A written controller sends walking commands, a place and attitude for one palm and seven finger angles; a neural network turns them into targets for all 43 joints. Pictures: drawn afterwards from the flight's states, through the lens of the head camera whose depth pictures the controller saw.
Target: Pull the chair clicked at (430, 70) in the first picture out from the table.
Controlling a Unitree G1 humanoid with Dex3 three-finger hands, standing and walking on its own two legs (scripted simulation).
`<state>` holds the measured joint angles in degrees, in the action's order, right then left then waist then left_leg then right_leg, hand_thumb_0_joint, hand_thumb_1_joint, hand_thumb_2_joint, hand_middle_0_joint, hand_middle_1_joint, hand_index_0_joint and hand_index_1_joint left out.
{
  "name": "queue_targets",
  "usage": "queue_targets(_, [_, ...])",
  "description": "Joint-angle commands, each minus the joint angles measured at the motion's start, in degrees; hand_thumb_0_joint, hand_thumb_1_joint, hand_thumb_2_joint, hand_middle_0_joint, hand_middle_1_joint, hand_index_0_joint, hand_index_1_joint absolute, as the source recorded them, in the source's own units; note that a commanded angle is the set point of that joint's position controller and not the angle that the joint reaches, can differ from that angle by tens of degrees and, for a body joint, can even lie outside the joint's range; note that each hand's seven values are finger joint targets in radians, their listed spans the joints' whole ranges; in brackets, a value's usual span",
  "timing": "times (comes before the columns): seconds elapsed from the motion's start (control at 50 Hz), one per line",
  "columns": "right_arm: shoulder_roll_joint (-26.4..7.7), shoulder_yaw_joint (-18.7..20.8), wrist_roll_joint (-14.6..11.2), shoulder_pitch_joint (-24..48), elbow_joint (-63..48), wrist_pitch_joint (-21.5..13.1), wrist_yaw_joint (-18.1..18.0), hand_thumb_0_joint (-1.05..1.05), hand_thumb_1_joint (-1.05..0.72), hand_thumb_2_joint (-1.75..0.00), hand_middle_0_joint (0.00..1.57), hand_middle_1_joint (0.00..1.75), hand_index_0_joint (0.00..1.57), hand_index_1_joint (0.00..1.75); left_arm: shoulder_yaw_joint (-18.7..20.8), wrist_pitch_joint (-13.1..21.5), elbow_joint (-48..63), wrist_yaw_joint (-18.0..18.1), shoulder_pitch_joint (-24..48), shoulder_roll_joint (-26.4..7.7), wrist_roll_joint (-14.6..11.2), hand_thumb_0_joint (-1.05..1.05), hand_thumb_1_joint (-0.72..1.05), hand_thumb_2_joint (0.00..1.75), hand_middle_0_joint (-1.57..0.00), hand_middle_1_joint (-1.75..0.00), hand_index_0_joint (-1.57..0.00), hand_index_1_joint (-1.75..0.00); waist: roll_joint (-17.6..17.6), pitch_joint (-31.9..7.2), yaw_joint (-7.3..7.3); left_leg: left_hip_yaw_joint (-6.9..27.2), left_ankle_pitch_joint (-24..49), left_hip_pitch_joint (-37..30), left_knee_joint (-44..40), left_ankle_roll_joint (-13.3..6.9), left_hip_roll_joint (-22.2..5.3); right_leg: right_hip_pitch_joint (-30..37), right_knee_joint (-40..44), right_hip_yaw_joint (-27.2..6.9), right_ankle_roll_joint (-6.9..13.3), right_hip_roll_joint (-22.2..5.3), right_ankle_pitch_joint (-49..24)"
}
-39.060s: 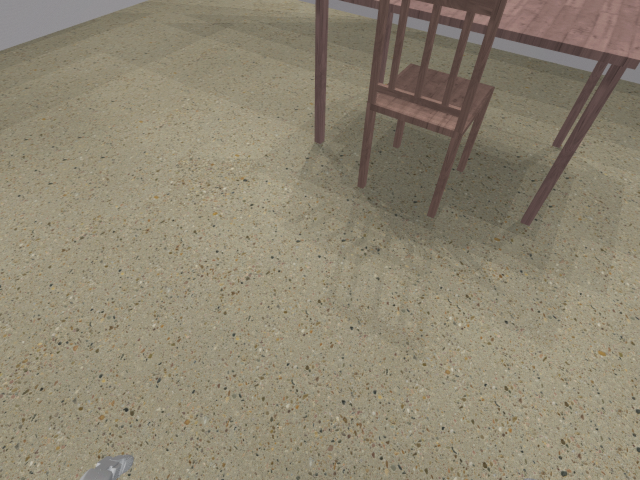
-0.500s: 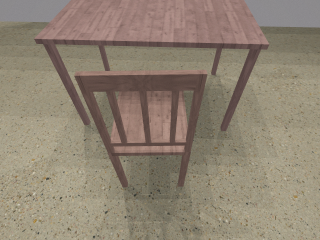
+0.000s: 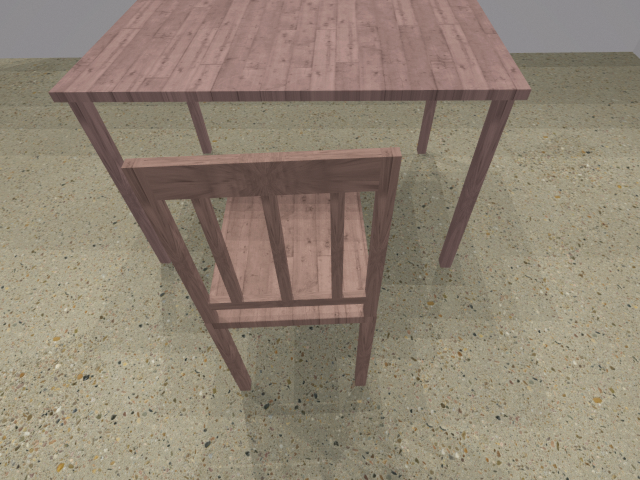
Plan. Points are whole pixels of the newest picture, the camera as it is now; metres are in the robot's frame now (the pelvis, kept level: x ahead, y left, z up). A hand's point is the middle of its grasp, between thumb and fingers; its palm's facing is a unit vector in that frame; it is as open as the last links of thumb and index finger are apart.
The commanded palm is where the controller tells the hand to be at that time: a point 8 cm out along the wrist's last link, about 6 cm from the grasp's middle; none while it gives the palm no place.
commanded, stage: take the last steps up to it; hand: left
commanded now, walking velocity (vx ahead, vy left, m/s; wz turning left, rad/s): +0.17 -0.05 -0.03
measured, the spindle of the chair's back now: (279, 252) +0.50 +0.10 -0.08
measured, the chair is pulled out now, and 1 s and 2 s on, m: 0.29 0.29 0.29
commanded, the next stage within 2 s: come to a stop and stand still in 0.14 s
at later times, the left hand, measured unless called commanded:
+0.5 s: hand out of the picture +0.11 +0.18 -0.17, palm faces +0.04 -0.97 -0.24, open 7.4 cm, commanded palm none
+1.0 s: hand (208, 457) +0.18 +0.18 -0.15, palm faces -0.02 -0.97 -0.26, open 7.4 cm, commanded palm none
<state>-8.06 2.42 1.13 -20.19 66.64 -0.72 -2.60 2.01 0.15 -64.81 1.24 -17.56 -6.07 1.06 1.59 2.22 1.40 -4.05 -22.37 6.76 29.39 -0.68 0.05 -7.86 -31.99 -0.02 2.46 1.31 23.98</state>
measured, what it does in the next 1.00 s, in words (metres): steps on the spot: left foot, then right foot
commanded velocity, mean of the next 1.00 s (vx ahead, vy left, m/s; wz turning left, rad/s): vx -0.05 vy -0.01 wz -0.01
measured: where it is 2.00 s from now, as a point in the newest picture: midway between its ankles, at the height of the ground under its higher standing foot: outside the picture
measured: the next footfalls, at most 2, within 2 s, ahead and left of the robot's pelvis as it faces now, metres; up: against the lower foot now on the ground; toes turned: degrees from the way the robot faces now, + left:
left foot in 0.28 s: +0.13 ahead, +0.12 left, +0.00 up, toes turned +0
right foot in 0.46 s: +0.10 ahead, -0.11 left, +0.00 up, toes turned -1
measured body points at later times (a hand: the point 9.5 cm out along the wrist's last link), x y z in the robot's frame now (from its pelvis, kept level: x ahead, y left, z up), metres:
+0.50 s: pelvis +0.07 +0.00 +0.00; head +0.10 -0.02 +0.44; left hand +0.11 +0.24 -0.15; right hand +0.12 -0.23 -0.17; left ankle +0.12 +0.13 -0.73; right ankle +0.06 -0.11 -0.73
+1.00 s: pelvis +0.08 -0.01 +0.01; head +0.12 -0.03 +0.45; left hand +0.18 +0.23 -0.13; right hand +0.10 -0.25 -0.16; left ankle +0.12 +0.13 -0.73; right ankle +0.06 -0.11 -0.73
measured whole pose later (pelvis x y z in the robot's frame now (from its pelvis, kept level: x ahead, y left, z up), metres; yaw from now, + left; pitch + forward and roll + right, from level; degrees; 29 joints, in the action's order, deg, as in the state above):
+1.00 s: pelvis +0.08 -0.01 +0.01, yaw -2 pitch -1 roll +0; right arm -11.5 3.2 1.3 -12.0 59.7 1.8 -1.5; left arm 2.6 -1.6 -56.9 2.0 -7.0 -9.3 0.8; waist 2.6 6.2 1.9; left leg -0.6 -12.1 15.0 27.9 1.4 -1.5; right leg -10.6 -29.3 -0.2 1.5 1.3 17.9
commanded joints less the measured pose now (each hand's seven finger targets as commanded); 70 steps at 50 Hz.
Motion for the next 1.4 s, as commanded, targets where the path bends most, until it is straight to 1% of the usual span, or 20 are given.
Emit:
queue_targets(0.0, [-3.14,0.7,-0.17,1.85,-4.42,-0.63,-0.31,0.0,-0.9,-0.9,0.2,0.3,0.2,0.3,2.38,1.7,-1.22,1.45,-15.17,-8.8,-0.24,0.0,0.9,0.9,-0.2,-0.3,-0.2,-0.3,-16.91,2.04,-5.12,-1.79,-4.13,22.34,17.23,-0.89,0.37,16.59,9.14,-17.4,8.51,-15.22,-48.55])
queue_targets(0.08, [-3.6,1.89,0.07,8.82,-8.2,-0.5,0.22,0.0,-0.9,-0.9,0.2,0.3,0.2,0.3,2.59,1.96,0.64,2.67,-13.39,-7.79,0.73,0.0,0.9,0.9,-0.2,-0.3,-0.2,-0.3,-6.36,5.63,-4.71,4.72,-11.3,32.2,30.28,-1.12,-3.0,15.48,9.57,-19.05,14.06,-18.94,-51.97])
queue_targets(0.2, [-2.39,1.4,0.19,-2.67,-5.49,-1.47,1.3,0.0,-0.9,-0.9,0.2,0.3,0.2,0.3,2.63,2.63,3.56,0.81,-2.83,-7.8,-0.34,0.0,0.9,0.9,-0.2,-0.3,-0.2,-0.3,-5.35,1.47,4.33,-1.39,15.0,-1.76,0.87,-0.99,1.1,-4.62,2.9,-4.68,4.81,-7.39,-36.73])
queue_targets(0.22, [-5.6,2.2,0.35,-7.59,-3.96,-1.88,1.05,0.0,-0.9,-0.9,0.2,0.3,0.2,0.3,2.28,2.63,4.16,0.52,-3.56,-6.94,-0.44,0.0,0.9,0.9,-0.2,-0.3,-0.2,-0.3,-0.02,-2.43,5.7,5.71,18.9,-10.13,-1.08,-2.54,-2.98,-9.8,-6.74,-3.32,2.79,-4.24,-29.33])
queue_targets(0.24, [-10.93,3.0,1.25,-9.93,-4.5,-2.17,0.45,0.0,-0.9,-0.9,0.2,0.3,0.2,0.3,1.84,2.29,5.05,0.53,-6.01,-4.67,-1.06,0.0,0.9,0.9,-0.2,-0.3,-0.2,-0.3,13.62,-6.42,5.19,24.72,27.56,-12.4,-6.6,-9.11,-18.18,-16.11,-21.77,0.99,-0.11,0.96,-7.8])
queue_targets(0.26, [-11.6,2.82,0.79,-8.88,-5.5,-1.34,-0.1,0.0,-0.9,-0.9,0.2,0.3,0.2,0.3,1.55,1.95,5.93,0.75,-5.61,-5.45,-0.94,0.0,0.9,0.9,-0.2,-0.3,-0.2,-0.3,13.21,-4.71,3.55,31.4,31.65,-5.2,-12.15,-14.18,-23.55,-14.99,-28.94,-1.29,-0.3,0.52,10.5])
queue_targets(0.28, [-10.89,2.47,0.69,-3.71,-7.1,-0.7,-0.1,0.0,-0.9,-0.9,0.2,0.3,0.2,0.3,1.33,1.26,6.5,0.92,-4.72,-5.19,-0.43,0.0,0.9,0.9,-0.2,-0.3,-0.2,-0.3,6.62,0.61,1.55,29.52,25.84,3.77,-13.33,-15.25,-22.91,-13.61,-28.08,-3.39,-0.63,-2.02,11.15])
queue_targets(0.32, [-8.08,1.11,0.62,5.06,-9.18,-0.75,-0.53,0.0,-0.9,-0.9,0.2,0.3,0.2,0.3,1.17,0.05,5.46,0.69,-3.42,-4.59,-0.13,0.0,0.9,0.9,-0.2,-0.3,-0.2,-0.3,8.79,7.25,-1.73,22.85,21.15,15.74,-15.08,-11.47,-18.53,-10.72,-21.85,-2.82,-1.64,-4.43,9.04])
queue_targets(0.38, [-8.66,1.0,0.52,9.43,-9.74,0.06,-0.85,0.0,-0.9,-0.9,0.2,0.3,0.2,0.3,1.42,-0.48,3.99,-0.06,-8.32,-5.46,-0.47,0.0,0.9,0.9,-0.2,-0.3,-0.2,-0.3,5.97,-0.67,-4.17,14.83,21.92,11.15,-7.98,-7.24,-13.19,-2.48,-1.03,-1.18,-2.14,-3.56,-0.88])
queue_targets(0.42, [-6.84,1.68,-0.55,7.33,-10.22,1.29,-0.41,0.0,-0.9,-0.9,0.2,0.3,0.2,0.3,1.51,-0.07,5.15,0.34,-5.92,-8.64,0.34,0.0,0.9,0.9,-0.2,-0.3,-0.2,-0.3,-10.45,-1.33,-1.71,7.89,12.89,10.0,0.01,-1.63,-4.36,-4.77,11.32,-9.36,-1.08,-6.52,-15.16])
queue_targets(0.46, [-5.91,1.92,-0.44,4.82,-9.35,2.11,0.62,0.0,-0.9,-0.9,0.2,0.3,0.2,0.3,1.52,-0.15,7.93,0.19,2.28,-11.21,0.21,0.0,0.9,0.9,-0.2,-0.3,-0.2,-0.3,-12.42,-1.38,1.21,4.71,6.0,5.12,2.63,0.34,-0.13,-11.61,14.25,-13.14,3.0,-13.17,-13.29])
queue_targets(0.54, [-5.5,1.4,0.14,4.67,-7.95,2.18,0.86,0.0,-0.9,-0.9,0.2,0.3,0.2,0.3,1.68,-0.01,9.62,0.83,6.76,-10.66,-0.36,0.0,0.9,0.9,-0.2,-0.3,-0.2,-0.3,-5.27,3.28,1.21,7.28,17.02,4.0,-0.57,-0.23,-2.61,-13.11,11.33,-8.74,1.28,-9.46,-15.64])
queue_targets(0.68, [-8.53,1.77,0.15,4.02,-8.82,1.44,0.13,0.0,-0.9,-0.9,0.2,0.3,0.2,0.3,2.79,0.1,10.01,1.85,4.26,-11.92,-0.74,0.0,0.9,0.9,-0.2,-0.3,-0.2,-0.3,-1.07,-7.43,-1.16,6.67,39.5,1.22,0.92,0.24,-5.75,0.64,3.35,-5.22,-0.32,-8.49,-40.44])
queue_targets(0.96, [-8.68,1.4,0.42,5.13,-8.98,1.91,1.08,0.0,-0.9,-0.9,0.2,0.3,0.2,0.3,1.77,-0.42,10.82,1.21,8.83,-10.96,-0.28,0.0,0.9,0.9,-0.2,-0.3,-0.2,-0.3,-2.54,-2.06,-0.04,8.28,16.04,3.31,-5.22,0.01,-5.25,-5.16,11.06,-7.5,-0.2,-6.58,-13.08])
queue_targets(0.98, [-9.91,1.33,-1.01,8.48,-14.01,0.17,1.28,0.0,-0.9,-0.9,0.2,0.3,0.2,0.3,1.45,1.94,10.92,3.2,0.25,-13.05,-0.03,0.0,0.9,0.9,-0.2,-0.3,-0.2,-0.3,-12.76,-9.86,-3.3,4.25,16.23,7.99,8.37,1.47,-4.55,3.87,7.64,-10.25,-2.79,-11.67,-49.31])
queue_targets(1.0, [-6.35,0.55,-0.49,6.7,-16.07,0.32,1.93,0.0,-0.9,-0.9,0.2,0.3,0.2,0.3,1.28,2.39,12.87,3.15,2.08,-13.97,-0.07,0.0,0.9,0.9,-0.2,-0.3,-0.2,-0.3,-16.63,-11.72,-1.79,5.23,1.4,14.53,11.77,0.54,-1.43,7.97,6.12,-13.04,0.42,-16.06,-52.84])
queue_targets(1.02, [-5.79,0.27,-0.03,7.24,-15.13,0.62,1.97,0.0,-0.9,-0.9,0.2,0.3,0.2,0.3,1.15,2.47,12.8,2.76,2.6,-13.75,0.26,0.0,0.9,0.9,-0.2,-0.3,-0.2,-0.3,-9.01,-12.73,-2.51,4.53,0.31,15.52,13.66,0.93,-1.42,10.96,4.84,-13.21,3.88,-17.45,-56.41])
queue_targets(1.08, [-5.11,0.18,-0.79,7.08,-16.1,0.86,2.09,0.0,-0.9,-0.9,0.2,0.3,0.2,0.3,0.87,2.32,14.84,2.65,3.9,-14.48,0.67,0.0,0.9,0.9,-0.2,-0.3,-0.2,-0.3,-7.41,-5.77,-0.43,3.2,-0.53,13.93,12.19,0.85,-1.19,1.73,5.44,-10.34,6.43,-15.09,-48.36])
queue_targets(1.18, [-8.81,-0.12,-0.16,4.32,-14.77,-0.05,2.0,0.0,-0.9,-0.9,0.2,0.3,0.2,0.3,-0.62,0.33,14.97,1.97,2.61,-11.04,-0.11,0.0,0.9,0.9,-0.2,-0.3,-0.2,-0.3,1.46,2.53,-1.02,10.26,14.11,9.2,-4.15,-2.65,-7.51,-9.95,5.4,-3.24,-0.85,-4.42,-7.84])
queue_targets(1.38, [-10.58,-0.17,-0.29,7.15,-14.96,-0.06,2.16,0.0,-0.9,-0.9,0.2,0.3,0.2,0.3,-1.3,-0.02,12.16,0.88,-2.54,-10.48,0.58,0.0,0.9,0.9,-0.2,-0.3,-0.2,-0.3,1.24,0.24,-2.17,14.43,-6.71,11.85,-13.36,-3.45,-7.12,-6.41,5.9,-0.86,-1.89,-3.69,-4.1])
